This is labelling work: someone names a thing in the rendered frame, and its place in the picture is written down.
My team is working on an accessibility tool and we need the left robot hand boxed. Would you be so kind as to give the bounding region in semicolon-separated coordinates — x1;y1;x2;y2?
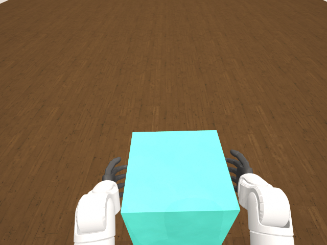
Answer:
102;157;128;198

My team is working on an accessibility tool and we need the robot right forearm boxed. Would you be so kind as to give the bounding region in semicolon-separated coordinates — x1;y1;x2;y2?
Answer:
238;173;294;245

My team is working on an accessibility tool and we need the robot left forearm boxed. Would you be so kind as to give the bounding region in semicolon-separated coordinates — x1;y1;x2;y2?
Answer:
74;180;121;245

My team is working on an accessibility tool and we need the carton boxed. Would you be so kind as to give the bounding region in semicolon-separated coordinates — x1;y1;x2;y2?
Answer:
121;130;240;245

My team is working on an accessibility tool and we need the right robot hand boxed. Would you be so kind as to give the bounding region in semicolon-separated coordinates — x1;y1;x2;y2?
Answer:
225;150;253;193

